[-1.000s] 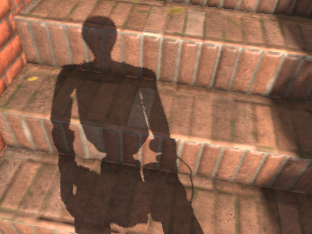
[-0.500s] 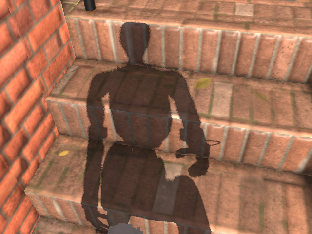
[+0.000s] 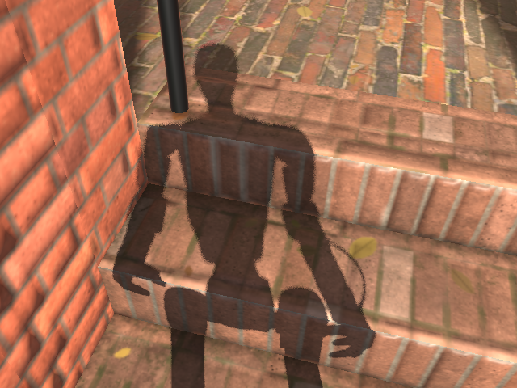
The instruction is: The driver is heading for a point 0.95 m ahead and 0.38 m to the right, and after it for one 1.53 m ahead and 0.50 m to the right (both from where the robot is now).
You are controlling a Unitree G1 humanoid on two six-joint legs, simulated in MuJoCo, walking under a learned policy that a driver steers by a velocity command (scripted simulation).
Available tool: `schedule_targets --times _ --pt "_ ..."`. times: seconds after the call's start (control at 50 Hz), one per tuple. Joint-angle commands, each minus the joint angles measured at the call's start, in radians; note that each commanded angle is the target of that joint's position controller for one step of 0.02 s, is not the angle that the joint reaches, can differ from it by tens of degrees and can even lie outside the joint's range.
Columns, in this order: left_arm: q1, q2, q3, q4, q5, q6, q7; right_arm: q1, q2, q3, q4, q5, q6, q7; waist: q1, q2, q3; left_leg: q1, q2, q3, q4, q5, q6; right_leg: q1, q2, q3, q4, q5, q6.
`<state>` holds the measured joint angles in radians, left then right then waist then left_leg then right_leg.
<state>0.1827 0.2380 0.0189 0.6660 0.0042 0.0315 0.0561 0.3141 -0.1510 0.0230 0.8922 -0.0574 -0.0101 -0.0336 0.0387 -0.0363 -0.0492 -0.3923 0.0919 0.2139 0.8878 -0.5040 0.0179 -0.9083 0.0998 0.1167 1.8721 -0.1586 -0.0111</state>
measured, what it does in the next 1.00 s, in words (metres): climbs, turning right: right foot, then left foot 0.18 m higher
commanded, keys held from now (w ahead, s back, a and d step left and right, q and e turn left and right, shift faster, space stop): e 0.48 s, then w+e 0.52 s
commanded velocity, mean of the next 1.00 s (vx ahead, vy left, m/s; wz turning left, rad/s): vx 0.16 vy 0.00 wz -0.51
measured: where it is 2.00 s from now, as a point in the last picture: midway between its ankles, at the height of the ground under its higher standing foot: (434, 254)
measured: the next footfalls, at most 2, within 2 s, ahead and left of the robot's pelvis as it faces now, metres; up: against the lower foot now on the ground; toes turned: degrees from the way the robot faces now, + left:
right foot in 0.18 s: +0.12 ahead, -0.09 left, +0.00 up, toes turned -4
left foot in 0.88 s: +0.44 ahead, +0.14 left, +0.18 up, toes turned -26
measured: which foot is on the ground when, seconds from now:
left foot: down 0.00-0.18, up 0.20-0.86, down 0.88-1.00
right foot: up 0.00-0.16, down 0.18-0.90, up 0.92-1.00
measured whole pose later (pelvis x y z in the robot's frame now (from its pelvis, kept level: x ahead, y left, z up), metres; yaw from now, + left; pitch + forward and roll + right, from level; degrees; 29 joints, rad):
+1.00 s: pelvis +0.29 +0.07 +0.12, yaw -34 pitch -1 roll +1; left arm 0.26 0.32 0.09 0.69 -0.04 -0.02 -0.02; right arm 0.29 -0.18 -0.02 0.58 0.00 -0.02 -0.08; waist -0.04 -0.11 -0.02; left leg -0.67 0.12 0.10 1.30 -0.61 -0.01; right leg -0.54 0.10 0.21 1.60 -0.14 0.02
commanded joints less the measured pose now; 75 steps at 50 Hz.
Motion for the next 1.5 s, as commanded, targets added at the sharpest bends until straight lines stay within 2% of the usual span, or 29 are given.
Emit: schedule_targets --times 0.02,0.14,0.18,0.2,0.22,0.24,0.28,0.3,0.38,0.46,0.52,0.6,0.7,0.76,0.8,0.82,0.86,0.88,0.9,0.92,0.94,1.0,1.06,1.1,1.22,1.32,1.4,1.46,1.5 --pt "0.188 0.069 0.016 -0.039 0.019 0.038 0.046 -0.254 -0.122 -0.013 -0.205 -0.012 -0.01 -0.022 0.137 0.173 0.086 -0.188 0.175 -0.105 -0.381 0.392 0.085 0.154 -0.028 -0.079 -0.184 0.053 0.084" --pt "0.239 0.064 0.049 -0.079 0.027 0.057 0.025 -0.28 -0.212 -0.041 -0.32 0.014 -0.004 -0.034 0.108 0.199 0.015 0.061 0.208 -0.048 -0.25 0.721 0.107 0.464 -0.105 -0.221 -0.829 -0.155 -0.001" --pt "0.376 0.064 0.068 -0.045 0.029 0.018 0.002 -0.35 -0.147 -0.026 -0.348 0.078 0.006 -0.019 0.162 0.111 -0.011 0.156 0.117 -0.015 0.204 0.799 0.088 0.574 -0.072 -0.208 -1.31 -0.04 -0.132" --pt "0.408 0.108 0.073 0.006 0.05 0.01 -0.02 -0.404 -0.046 0.002 -0.398 0.07 -0.006 -0.007 0.137 -0.113 0.088 -0.198 0.015 -0.107 0.58 0.071 0.056 0.693 -0.108 0.001 -1.389 0.29 -0.179" --pt "0.239 0.128 0.047 -0.071 0.029 -0.017 -0.027 -0.231 -0.078 -0.018 -0.421 0.049 -0.027 0.013 -0.069 -0.178 0.095 -0.32 -0.171 -0.284 0.817 0.09 -0.044 0.606 -0.17 0.472 -1.35 0.812 -0.243" --pt "0.123 0.241 0.065 -0.135 0.024 -0.023 -0.011 -0.07 -0.082 -0.024 -0.399 0.045 -0.037 0.032 -0.14 -0.189 -0.026 -0.381 -0.175 -0.36 0.918 0.119 -0.087 0.64 -0.311 0.744 -1.517 0.502 -0.329" --pt "0.033 0.191 0.059 -0.161 0.016 -0.026 -0.006 -0.174 -0.146 -0.047 -0.4 0.043 -0.029 0.05 -0.106 0.113 -0.011 -0.415 -0.145 -0.416 0.969 0.275 -0.097 0.548 -0.309 0.731 -1.498 -0.222 -0.261" --pt "0.006 0.173 0.051 -0.158 -0.001 -0.037 -0.004 -0.227 -0.132 -0.047 -0.435 0.042 -0.015 0.045 -0.108 0.139 0.041 -0.447 -0.128 -0.423 0.926 0.329 -0.096 0.512 -0.292 0.656 -1.478 -0.374 -0.232" --pt "0.026 0.094 0.026 -0.181 0.025 -0.019 0.036 -0.299 -0.134 -0.051 -0.461 0.044 -0.013 0.018 -0.04 0.003 -0.017 -0.458 -0.14 -0.384 0.851 0.421 -0.132 0.707 -0.195 0.435 -1.4 -0.108 -0.219" --pt "0.102 0.094 0.037 -0.206 0.013 0.066 0.07 -0.37 -0.028 -0.003 -0.475 0.066 0.022 -0.008 0.015 -0.085 -0.024 -0.442 -0.13 -0.211 0.43 0.101 -0.163 0.805 -0.174 0.325 -1.42 0.162 -0.171" --pt "0.029 0.109 0.036 -0.229 0.037 0.035 0.05 -0.264 -0.069 -0.023 -0.402 0.046 0.012 0.004 0.011 -0.1 -0.14 -0.32 -0.131 -0.217 0.624 0.19 -0.127 0.731 -0.248 0.406 -1.421 0.201 -0.239" --pt "0.176 0.147 0.042 -0.186 -0.027 -0.052 0.018 -0.318 -0.091 -0.036 -0.456 0.052 -0.051 0.0 0.044 -0.047 0.076 -0.877 -0.108 -0.369 1.07 0.043 -0.093 0.993 -0.33 0.637 -1.522 -0.317 -0.326" --pt "0.233 0.154 0.058 -0.099 -0.037 -0.046 0.006 -0.376 -0.049 0.003 -0.52 0.063 -0.079 -0.004 0.058 -0.122 0.095 -1.165 -0.065 -0.324 1.409 -0.141 -0.104 1.098 -0.31 0.522 -1.508 -0.062 -0.268" --pt "0.16 0.2 0.083 -0.081 -0.098 -0.041 0.013 -0.387 -0.018 0.034 -0.587 0.033 -0.072 -0.016 -0.003 -0.132 0.081 -1.073 -0.004 -0.331 1.279 -0.186 -0.077 0.855 -0.247 0.423 -1.528 -0.071 -0.177" --pt "0.007 0.267 0.105 -0.089 -0.091 -0.035 0.009 -0.463 -0.007 0.055 -0.657 -0.019 -0.059 -0.013 -0.072 -0.069 0.074 -0.488 0.022 -0.14 0.739 0.032 -0.024 0.32 -0.221 0.368 -1.847 -0.153 -0.199" --pt "0.004 0.264 0.11 -0.06 -0.085 -0.033 0.007 -0.433 -0.038 0.027 -0.656 -0.013 -0.044 -0.024 -0.099 -0.138 0.051 -0.142 -0.014 -0.052 0.568 0.048 -0.002 0.127 -0.195 0.308 -1.914 -0.078 -0.184" --pt "-0.033 0.31 0.122 -0.046 -0.046 -0.062 -0.046 0.038 -0.175 -0.095 -0.518 0.022 -0.029 -0.062 -0.293 -0.269 -0.246 0.278 -0.15 0.013 0.54 -0.071 -0.022 0.396 -0.206 0.216 -1.614 0.961 -0.105" --pt "-0.072 0.293 0.119 -0.027 -0.081 -0.098 -0.069 0.229 -0.267 -0.144 -0.458 0.015 -0.023 -0.071 -0.394 -0.173 -0.314 0.407 -0.126 -0.197 0.23 -0.133 0.005 0.487 -0.171 0.207 -1.242 1.283 -0.059" --pt "-0.165 0.115 0.064 -0.08 -0.041 -0.135 -0.086 0.394 -0.351 -0.149 -0.371 0.007 -0.026 -0.06 -0.371 0.289 -0.314 0.51 0.059 -0.619 -0.084 0.035 0.077 0.333 -0.033 0.217 -0.796 0.277 -0.007" --pt "0.002 0.003 0.046 -0.093 -0.036 -0.139 -0.108 0.247 -0.359 -0.131 -0.389 0.0 -0.031 -0.08 -0.197 0.682 -0.402 0.473 0.31 -1.435 -0.617 -0.158 0.153 0.134 0.081 0.331 -0.27 -0.075 0.014" --pt "0.054 0.008 0.05 -0.09 -0.054 -0.122 -0.113 0.085 -0.285 -0.115 -0.443 0.064 -0.035 -0.063 -0.119 0.436 -0.237 0.267 0.353 -1.477 -0.694 -0.629 0.137 0.079 0.032 0.284 -0.067 -0.022 0.039" --pt "0.077 0.059 0.052 -0.152 -0.021 -0.041 -0.075 -0.108 -0.119 -0.069 -0.326 0.069 0.0 -0.051 0.031 0.252 0.205 -0.259 0.245 -0.756 -0.506 -0.482 0.097 0.049 -0.069 0.032 0.047 0.059 0.046" --pt "0.085 0.044 0.048 -0.136 -0.021 -0.028 -0.075 -0.039 -0.041 -0.057 -0.254 0.063 -0.024 -0.044 0.03 0.133 0.225 -0.191 0.231 -0.466 -0.479 -0.221 0.061 -0.022 -0.055 0.045 0.079 0.111 0.023" --pt "0.003 0.007 0.034 -0.165 0.004 -0.031 -0.07 0.035 -0.072 -0.072 -0.21 0.048 -0.026 -0.049 -0.001 0.123 0.211 -0.04 0.204 -0.305 -0.489 -0.047 0.049 -0.145 -0.06 0.047 -0.079 0.169 0.012" --pt "-0.016 -0.027 0.017 -0.124 -0.002 -0.025 -0.074 0.13 -0.161 -0.084 -0.162 0.039 -0.051 -0.061 -0.062 0.133 0.089 0.247 0.214 -0.211 -0.6 0.256 0.146 -0.219 -0.102 -0.042 -0.138 0.114 0.077" --pt "-0.165 -0.083 -0.014 -0.164 -0.048 -0.041 -0.055 0.269 -0.201 -0.111 -0.092 0.03 -0.03 -0.059 -0.148 0.161 0.169 0.644 0.3 -0.226 -0.652 0.303 0.187 -0.657 -0.167 -0.008 0.031 -0.137 0.08" --pt "-0.248 -0.139 -0.067 -0.232 -0.055 -0.054 -0.096 0.317 -0.104 -0.086 -0.042 0.064 -0.012 -0.065 -0.143 0.122 0.238 0.764 0.328 -0.225 -0.628 0.474 0.157 -0.98 -0.217 0.04 0.258 -0.372 0.074" --pt "-0.391 -0.138 -0.106 -0.322 -0.059 -0.049 -0.138 0.183 -0.156 -0.078 -0.067 0.068 0.02 -0.064 -0.094 0.058 0.258 0.15 0.238 -0.094 -0.973 0.359 0.174 -0.292 -0.304 -0.261 -0.263 -0.089 0.049" --pt "-0.31 -0.036 -0.06 -0.289 -0.08 -0.05 -0.113 0.227 -0.264 -0.096 -0.016 0.11 -0.02 -0.039 -0.036 0.109 0.116 0.069 0.224 -0.079 -0.985 1.083 0.232 0.368 -0.169 -0.441 -0.504 -0.094 -0.071"
Keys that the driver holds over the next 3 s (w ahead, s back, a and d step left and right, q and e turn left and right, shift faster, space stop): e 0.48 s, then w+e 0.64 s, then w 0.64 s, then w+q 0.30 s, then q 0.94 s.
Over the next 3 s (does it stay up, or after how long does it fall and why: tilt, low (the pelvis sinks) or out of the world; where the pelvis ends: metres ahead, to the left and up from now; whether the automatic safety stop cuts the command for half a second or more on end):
stays up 0.99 -0.51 0.60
